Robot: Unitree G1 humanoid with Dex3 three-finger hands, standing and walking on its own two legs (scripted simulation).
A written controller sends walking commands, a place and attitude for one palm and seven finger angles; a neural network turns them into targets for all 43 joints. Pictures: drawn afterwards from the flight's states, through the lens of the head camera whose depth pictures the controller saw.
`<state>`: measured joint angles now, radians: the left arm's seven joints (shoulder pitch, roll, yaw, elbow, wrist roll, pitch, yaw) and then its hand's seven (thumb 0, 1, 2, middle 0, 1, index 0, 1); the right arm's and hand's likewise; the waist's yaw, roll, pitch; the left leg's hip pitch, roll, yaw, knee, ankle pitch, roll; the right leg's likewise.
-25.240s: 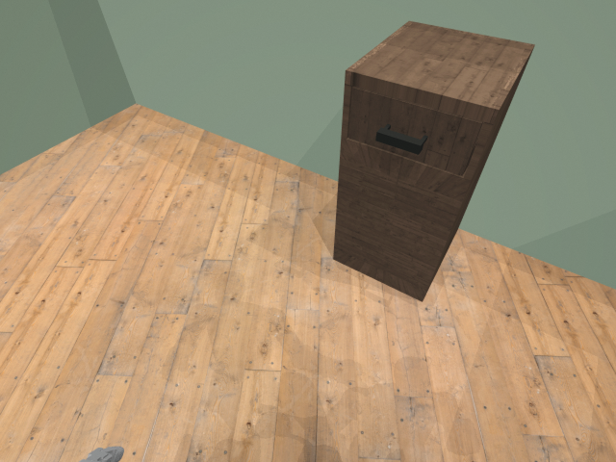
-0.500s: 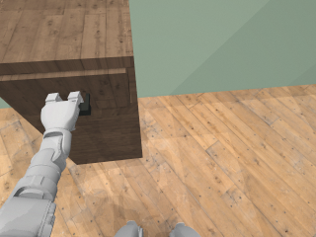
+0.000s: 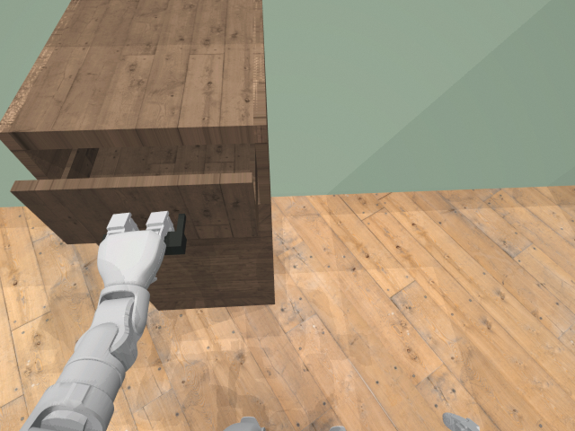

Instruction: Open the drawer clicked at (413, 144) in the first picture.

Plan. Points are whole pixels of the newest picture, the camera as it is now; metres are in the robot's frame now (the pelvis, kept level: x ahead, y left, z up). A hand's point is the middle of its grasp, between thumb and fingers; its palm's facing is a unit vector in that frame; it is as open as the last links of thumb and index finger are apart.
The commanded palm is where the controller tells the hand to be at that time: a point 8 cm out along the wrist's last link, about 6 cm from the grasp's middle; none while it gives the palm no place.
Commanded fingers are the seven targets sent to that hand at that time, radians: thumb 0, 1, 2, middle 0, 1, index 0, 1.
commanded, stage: pull the drawer open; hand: left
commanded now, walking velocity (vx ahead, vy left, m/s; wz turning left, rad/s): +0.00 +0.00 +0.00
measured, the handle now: (147, 232) +0.41 +0.24 -0.02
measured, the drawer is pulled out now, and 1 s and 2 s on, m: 0.08 0.21 0.30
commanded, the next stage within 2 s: open the thumb to release the handle in 1.96 s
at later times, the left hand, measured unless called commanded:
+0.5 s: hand (140, 309) +0.29 +0.23 -0.04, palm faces -0.03 -0.06 -1.00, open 6.1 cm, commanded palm +0.26 +0.23 +0.01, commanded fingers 0.00 0.90 0.90 -0.40 -1.35 -0.40 -1.35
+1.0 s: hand (132, 357) +0.23 +0.22 -0.04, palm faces -0.01 -0.06 -1.00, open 6.1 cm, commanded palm +0.19 +0.23 +0.01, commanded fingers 0.00 0.90 0.90 -0.40 -1.35 -0.40 -1.35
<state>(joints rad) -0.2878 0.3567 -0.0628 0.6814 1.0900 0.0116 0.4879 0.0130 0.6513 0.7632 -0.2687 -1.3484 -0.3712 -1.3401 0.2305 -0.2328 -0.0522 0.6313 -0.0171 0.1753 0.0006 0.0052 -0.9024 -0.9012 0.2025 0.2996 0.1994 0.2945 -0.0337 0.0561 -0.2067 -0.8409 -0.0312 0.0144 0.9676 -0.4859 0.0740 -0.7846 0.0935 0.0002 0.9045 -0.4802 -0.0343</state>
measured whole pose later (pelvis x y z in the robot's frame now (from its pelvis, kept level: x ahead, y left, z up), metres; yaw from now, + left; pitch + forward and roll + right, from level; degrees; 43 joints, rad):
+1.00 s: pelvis -0.01 -0.02 -0.01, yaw +0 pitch +16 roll -1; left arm 0.20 0.33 -0.07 0.29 1.10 0.00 0.55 0.02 0.64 0.78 -0.27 -1.35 -0.39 -1.33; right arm 0.14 -0.23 -0.03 0.59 -0.03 0.13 0.00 0.01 -0.90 -0.90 0.20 0.30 0.20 0.29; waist 0.01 0.05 -0.20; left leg -0.79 -0.03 0.02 1.01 -0.50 0.05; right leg -0.76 0.09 0.00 0.99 -0.51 -0.06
